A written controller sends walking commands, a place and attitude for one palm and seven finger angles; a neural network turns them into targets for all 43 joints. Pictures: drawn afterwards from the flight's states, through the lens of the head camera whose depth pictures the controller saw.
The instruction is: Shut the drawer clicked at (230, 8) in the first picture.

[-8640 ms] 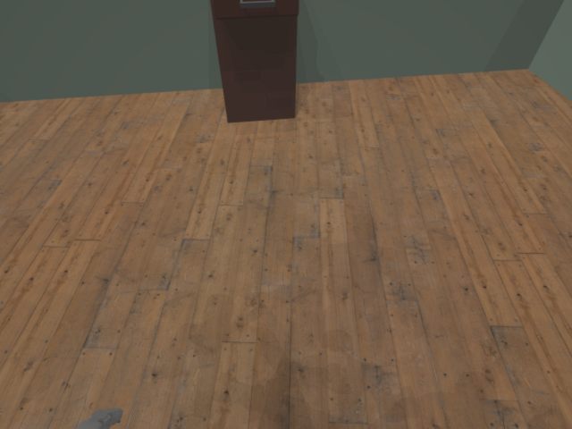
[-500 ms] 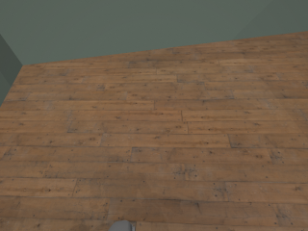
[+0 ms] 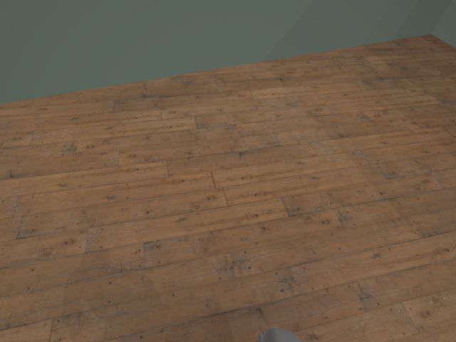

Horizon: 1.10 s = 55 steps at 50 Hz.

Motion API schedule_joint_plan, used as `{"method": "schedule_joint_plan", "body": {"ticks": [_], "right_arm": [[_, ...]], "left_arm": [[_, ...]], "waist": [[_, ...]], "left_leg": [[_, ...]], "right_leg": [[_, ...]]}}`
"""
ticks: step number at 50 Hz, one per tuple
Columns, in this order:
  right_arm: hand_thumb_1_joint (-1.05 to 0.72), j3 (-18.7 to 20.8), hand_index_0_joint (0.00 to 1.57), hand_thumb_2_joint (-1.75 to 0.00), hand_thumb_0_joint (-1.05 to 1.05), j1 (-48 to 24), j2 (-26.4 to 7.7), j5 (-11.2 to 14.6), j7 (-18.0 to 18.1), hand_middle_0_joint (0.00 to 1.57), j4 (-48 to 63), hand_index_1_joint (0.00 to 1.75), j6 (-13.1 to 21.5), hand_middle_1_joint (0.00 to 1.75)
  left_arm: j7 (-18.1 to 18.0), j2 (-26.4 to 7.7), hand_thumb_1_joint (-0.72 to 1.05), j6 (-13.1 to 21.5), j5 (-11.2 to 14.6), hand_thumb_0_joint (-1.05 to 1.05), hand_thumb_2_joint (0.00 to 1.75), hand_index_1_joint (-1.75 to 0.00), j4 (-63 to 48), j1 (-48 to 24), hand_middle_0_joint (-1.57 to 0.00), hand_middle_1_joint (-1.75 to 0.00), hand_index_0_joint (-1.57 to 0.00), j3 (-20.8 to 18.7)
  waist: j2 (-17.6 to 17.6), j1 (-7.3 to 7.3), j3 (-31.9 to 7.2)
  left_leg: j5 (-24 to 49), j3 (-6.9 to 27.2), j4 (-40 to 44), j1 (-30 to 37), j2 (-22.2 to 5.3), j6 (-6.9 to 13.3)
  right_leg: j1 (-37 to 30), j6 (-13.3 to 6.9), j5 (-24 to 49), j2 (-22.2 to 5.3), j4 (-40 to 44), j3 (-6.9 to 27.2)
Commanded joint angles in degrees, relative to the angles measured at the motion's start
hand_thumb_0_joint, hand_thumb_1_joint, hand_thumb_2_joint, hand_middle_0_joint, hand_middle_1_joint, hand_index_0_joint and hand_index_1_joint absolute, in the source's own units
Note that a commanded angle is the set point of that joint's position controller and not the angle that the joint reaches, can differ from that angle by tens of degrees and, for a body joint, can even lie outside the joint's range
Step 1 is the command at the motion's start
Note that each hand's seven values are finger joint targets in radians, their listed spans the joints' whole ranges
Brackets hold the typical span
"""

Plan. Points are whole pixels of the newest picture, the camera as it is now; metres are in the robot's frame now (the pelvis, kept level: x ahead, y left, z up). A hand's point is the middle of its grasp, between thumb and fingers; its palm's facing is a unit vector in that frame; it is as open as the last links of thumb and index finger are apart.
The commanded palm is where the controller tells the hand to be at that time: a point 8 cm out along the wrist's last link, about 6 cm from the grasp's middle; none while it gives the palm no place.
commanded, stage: walk to a spot facing it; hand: left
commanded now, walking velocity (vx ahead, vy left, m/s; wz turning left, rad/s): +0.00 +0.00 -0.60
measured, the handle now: out of the picture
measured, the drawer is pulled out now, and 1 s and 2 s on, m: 0.19 0.19 0.19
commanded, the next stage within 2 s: turn to face it in 0.10 s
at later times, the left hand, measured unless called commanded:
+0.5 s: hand (201, 282) +0.26 +0.08 -0.16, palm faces -0.18 -0.97 -0.18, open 7.4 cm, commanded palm none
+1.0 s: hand out of the picture +0.11 +0.23 -0.18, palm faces +0.23 -0.93 -0.27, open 7.4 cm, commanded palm none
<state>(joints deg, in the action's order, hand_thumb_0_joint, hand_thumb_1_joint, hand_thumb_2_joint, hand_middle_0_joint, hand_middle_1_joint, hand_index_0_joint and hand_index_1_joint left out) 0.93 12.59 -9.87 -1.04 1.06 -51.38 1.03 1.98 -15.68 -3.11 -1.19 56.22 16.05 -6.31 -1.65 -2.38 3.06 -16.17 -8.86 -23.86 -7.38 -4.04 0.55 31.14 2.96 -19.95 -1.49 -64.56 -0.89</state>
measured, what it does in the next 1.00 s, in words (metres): steps on the spot: right foot, then left foot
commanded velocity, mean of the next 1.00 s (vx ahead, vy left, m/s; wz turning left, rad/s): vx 0.00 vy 0.00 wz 0.40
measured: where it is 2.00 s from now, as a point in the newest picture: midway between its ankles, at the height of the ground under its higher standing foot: outside the picture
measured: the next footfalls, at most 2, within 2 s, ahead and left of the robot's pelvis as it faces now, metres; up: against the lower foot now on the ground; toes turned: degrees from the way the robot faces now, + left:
right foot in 0.24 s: +0.12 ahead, -0.15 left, +0.00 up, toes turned -16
left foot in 0.68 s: +0.15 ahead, +0.06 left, +0.00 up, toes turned +11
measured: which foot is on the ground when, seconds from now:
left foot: down 0.00-0.24, up 0.26-0.66, down 0.68-1.00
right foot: up 0.00-0.22, down 0.24-0.68, up 0.70-1.00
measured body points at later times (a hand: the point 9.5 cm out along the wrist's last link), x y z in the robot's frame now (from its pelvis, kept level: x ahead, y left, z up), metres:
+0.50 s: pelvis +0.09 -0.05 -0.01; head +0.11 -0.07 +0.44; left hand +0.27 +0.13 -0.14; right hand +0.04 -0.29 -0.17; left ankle +0.08 +0.09 -0.69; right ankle +0.08 -0.14 -0.75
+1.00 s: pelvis +0.09 -0.01 +0.00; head +0.12 +0.02 +0.45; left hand +0.10 +0.27 -0.15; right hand +0.19 -0.26 -0.13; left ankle +0.11 +0.05 -0.75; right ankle +0.08 -0.21 -0.65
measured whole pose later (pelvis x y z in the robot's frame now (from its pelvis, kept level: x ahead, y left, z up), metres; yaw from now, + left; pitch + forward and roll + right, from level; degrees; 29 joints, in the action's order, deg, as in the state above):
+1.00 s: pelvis +0.09 -0.01 +0.00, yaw +10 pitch +2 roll -3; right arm 3.3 12.6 -11.7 -0.7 -0.1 -53.0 -1.0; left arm -1.4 -16.2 -3.9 -0.9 55.3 10.8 -5.7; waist -0.5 0.3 3.2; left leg -9.6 -1.4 -24.8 -17.1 1.5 4.9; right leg 28.2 6.1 -19.5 -5.0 -63.4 0.6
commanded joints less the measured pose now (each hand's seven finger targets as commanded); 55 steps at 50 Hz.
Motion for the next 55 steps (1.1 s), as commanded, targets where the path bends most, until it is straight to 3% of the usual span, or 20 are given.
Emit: {"method": "schedule_joint_plan", "body": {"ticks": [1, 7, 9, 10, 11, 12, 13, 14, 15, 19, 28, 32, 33, 34, 35, 36, 37, 41, 45, 55], "right_arm": [[-0.9, 3.05, 0.2, -0.9, 0.0, 4.92, -10.49, -0.13, 0.92, 0.2, 0.95, 0.3, 1.11, 0.3], [-0.9, 4.48, 0.2, -0.9, 0.0, 7.22, -12.14, -0.49, 0.31, 0.2, -1.03, 0.3, 0.19, 0.3], [-0.9, 4.88, 0.2, -0.9, 0.0, 7.11, -13.02, -0.34, 0.18, 0.2, -1.22, 0.3, -0.03, 0.3], [-0.9, 4.85, 0.2, -0.9, 0.0, 7.27, -13.02, -0.05, 0.04, 0.2, -1.23, 0.3, -0.02, 0.3], [-0.9, 4.43, 0.2, -0.9, 0.0, 7.96, -11.96, 0.49, -0.31, 0.2, -1.08, 0.3, -0.03, 0.3], [-0.9, 2.81, 0.2, -0.9, 0.0, 7.94, -6.64, 1.18, -0.58, 0.2, 0.48, 0.3, -0.12, 0.3], [-0.9, 2.28, 0.2, -0.9, 0.0, 5.45, -6.62, 1.66, 0.58, 0.2, 1.06, 0.3, -1.04, 0.3], [-0.9, 1.89, 0.2, -0.9, 0.0, 5.68, -5.39, 1.48, 0.84, 0.2, -0.01, 0.3, -1.46, 0.3], [-0.9, 1.47, 0.2, -0.9, 0.0, 6.54, -4.87, 1.17, 0.55, 0.2, -1.48, 0.3, -1.67, 0.3], [-0.9, 1.56, 0.2, -0.9, 0.0, 10.44, -4.81, 0.57, 0.01, 0.2, -5.8, 0.3, -3.1, 0.3], [-0.9, 2.57, 0.2, -0.9, 0.0, 3.51, -4.19, 0.53, -1.38, 0.2, -2.87, 0.3, -3.23, 0.3], [-0.9, 3.27, 0.2, -0.9, 0.0, 5.99, -4.62, 0.13, -1.74, 0.2, -2.25, 0.3, -2.81, 0.3], [-0.9, 3.95, 0.2, -0.9, 0.0, 8.26, -6.87, 0.04, -1.84, 0.2, -2.23, 0.3, -2.46, 0.3], [-0.9, 5.15, 0.2, -0.9, 0.0, 10.59, -12.42, -0.46, -1.56, 0.2, -1.7, 0.3, -1.86, 0.3], [-0.9, 5.76, 0.2, -0.9, 0.0, 12.43, -15.2, -0.63, -1.04, 0.2, -2.0, 0.3, -2.01, 0.3], [-0.9, 5.74, 0.2, -0.9, 0.0, 10.85, -14.43, -0.67, -0.54, 0.2, -2.2, 0.3, -1.88, 0.3], [-0.9, 5.49, 0.2, -0.9, 0.0, 8.12, -13.17, -0.53, -0.19, 0.2, -1.27, 0.3, -1.58, 0.3], [-0.9, 4.59, 0.2, -0.9, 0.0, 2.18, -11.7, -0.05, 0.12, 0.2, 1.09, 0.3, -0.82, 0.3], [-0.9, 4.98, 0.2, -0.9, 0.0, 3.17, -12.58, 0.22, -0.03, 0.2, 1.18, 0.3, -0.83, 0.3], [-0.9, 5.99, 0.2, -0.9, 0.0, 1.93, -14.73, -0.24, -0.89, 0.2, 1.68, 0.3, -2.23, 0.3]], "left_arm": [[0.25, 0.25, 0.9, 0.96, -0.05, 0.0, 0.9, -0.3, -5.97, -4.74, -0.2, -0.3, -0.2, 0.95], [0.17, 0.43, 0.9, 1.39, -0.11, 0.0, 0.9, -0.3, -8.66, -11.98, -0.2, -0.3, -0.2, 1.66], [-0.03, -0.56, 0.9, 1.97, -0.22, 0.0, 0.9, -0.3, -8.69, -10.58, -0.2, -0.3, -0.2, 1.55], [-0.32, -1.64, 0.9, 2.66, -0.35, 0.0, 0.9, -0.3, -7.62, -6.57, -0.2, -0.3, -0.2, 1.39], [-1.0, -4.89, 0.9, 3.8, -0.71, 0.0, 0.9, -0.3, -5.47, 0.38, -0.2, -0.3, -0.2, 0.91], [-2.18, -12.09, 0.9, 4.68, -0.73, 0.0, 0.9, -0.3, -3.22, 6.61, -0.2, -0.3, -0.2, -0.47], [-2.98, -12.23, 0.9, 4.5, 0.85, 0.0, 0.9, -0.3, -2.19, 7.64, -0.2, -0.3, -0.2, 0.07], [-3.48, -9.53, 0.9, 4.3, 0.61, 0.0, 0.9, -0.3, -2.79, 3.54, -0.2, -0.3, -0.2, 1.02], [-3.7, -8.09, 0.9, 4.55, 0.34, 0.0, 0.9, -0.3, -3.65, -0.02, -0.2, -0.3, -0.2, 1.52], [-3.86, -4.09, 0.9, 4.52, 0.24, 0.0, 0.9, -0.3, -5.21, -9.89, -0.2, -0.3, -0.2, 3.57], [-4.27, -5.1, 0.9, 3.41, -0.27, 0.0, 0.9, -0.3, -4.3, -8.08, -0.2, -0.3, -0.2, 2.0], [-4.15, -4.65, 0.9, 2.78, 0.18, 0.0, 0.9, -0.3, -4.91, -8.15, -0.2, -0.3, -0.2, 1.28], [-4.05, -3.37, 0.9, 2.33, 0.44, 0.0, 0.9, -0.3, -5.12, -7.59, -0.2, -0.3, -0.2, 1.32], [-3.82, 0.08, 0.9, 1.92, 1.05, 0.0, 0.9, -0.3, -6.82, -6.56, -0.2, -0.3, -0.2, 1.59], [-3.87, 0.46, 0.9, 1.63, 0.61, 0.0, 0.9, -0.3, -9.21, -10.49, -0.2, -0.3, -0.2, 2.12], [-3.73, -0.01, 0.9, 1.35, 0.23, 0.0, 0.9, -0.3, -8.9, -11.47, -0.2, -0.3, -0.2, 1.8], [-3.53, 0.24, 0.9, 1.31, -0.01, 0.0, 0.9, -0.3, -8.21, -11.71, -0.2, -0.3, -0.2, 1.46], [-2.87, -1.27, 0.9, 1.47, 0.03, 0.0, 0.9, -0.3, -5.58, -6.95, -0.2, -0.3, -0.2, 0.82], [-3.19, -2.25, 0.9, 1.08, 0.12, 0.0, 0.9, -0.3, -5.35, -6.03, -0.2, -0.3, -0.2, 0.77], [-3.48, -3.43, 0.9, 0.99, 0.38, 0.0, 0.9, -0.3, -8.07, -8.79, -0.2, -0.3, -0.2, 1.26]], "waist": [[10.34, 2.79, -1.03], [13.4, 5.09, -0.83], [12.81, 3.73, -2.18], [10.47, 1.49, -4.68], [4.45, -1.76, -9.99], [-13.94, -3.69, -16.44], [-11.32, -3.47, -19.7], [-6.59, -1.57, -15.21], [-8.99, -0.64, -14.43], [-4.89, 4.36, -6.69], [-6.2, 2.14, -1.76], [-3.47, 4.06, -3.81], [4.99, 5.29, -4.89], [21.5, 6.19, -5.38], [21.25, 8.04, -5.32], [14.9, 7.04, -5.83], [14.89, 6.13, -5.21], [7.33, 3.41, -7.89], [4.97, 3.8, -8.76], [10.26, 5.0, -5.97]], "left_leg": [[36.41, 2.63, 4.61, 5.72, -14.27, 4.95], [39.16, -1.65, -0.5, 6.0, -15.6, 4.42], [44.45, -2.69, -5.56, 5.88, -15.95, 3.15], [45.5, -3.71, -12.08, 4.47, -14.88, 1.5], [36.89, -4.72, -23.08, -5.18, -12.86, -1.21], [-12.32, -5.55, -39.47, -23.01, -2.9, -4.7], [-22.59, 5.32, -45.74, -21.11, -2.56, -3.97], [-19.25, 8.23, -46.97, -21.41, -3.35, -3.45], [-16.24, 8.94, -47.39, -21.56, -3.35, -3.55], [-9.37, 7.51, -38.73, -15.02, -2.92, -4.07], [-9.21, 3.15, -26.43, -16.67, -2.08, -4.34], [1.34, 1.23, -12.64, -8.95, -1.01, -3.21], [10.04, 6.51, -5.33, -3.73, -3.54, -1.62], [26.66, 26.22, 1.94, 0.19, -16.55, 5.21], [32.21, 33.51, 5.94, -0.95, -23.12, 11.74], [23.68, 30.66, 6.59, -1.99, -21.35, 12.08], [20.17, 29.16, 6.81, -2.26, -17.96, 10.3], [21.73, 20.13, 5.39, 0.88, -11.12, 6.2], [20.59, 21.67, 6.27, 3.4, -10.32, 6.8], [8.02, 30.02, 7.29, -1.6, -8.87, 9.49]], "right_leg": [[4.77, 1.19, 1.94, -2.39, 4.26, -1.96], [-3.28, -0.54, 1.27, -0.65, 20.88, -6.24], [-8.61, -1.9, 2.03, 0.76, 26.47, -7.04], [-15.73, -2.53, 6.85, 1.37, 32.94, -6.96], [-31.88, -4.12, 22.58, -2.88, 38.55, -2.13], [-46.84, -11.09, 54.59, -21.09, 36.96, 18.27], [-42.64, -15.64, 70.23, -25.08, 35.29, 16.84], [-38.13, -16.24, 62.27, -22.75, 36.99, 10.45], [-35.04, -14.8, 55.96, -19.98, 38.07, 10.18], [-20.06, -10.68, 41.15, -15.57, 42.63, -1.42], [-20.97, -11.69, 30.36, -19.51, 42.7, -4.07], [-18.57, -7.63, 21.09, -17.91, 35.34, -7.57], [-14.13, -4.77, 13.65, -15.17, 27.86, -9.26], [-3.04, 0.4, -7.68, -6.88, 15.46, -11.88], [0.6, 1.08, -20.42, -3.46, 2.72, -6.37], [1.41, 0.15, -15.45, -4.79, -2.5, -1.45], [4.29, 0.35, -10.74, -5.05, -4.46, -0.23], [3.43, 1.94, 0.03, -4.66, -5.09, 1.23], [3.11, 3.2, 1.49, -4.36, -2.23, 1.87], [-1.98, 2.91, -3.9, -2.42, 11.83, 2.0]]}}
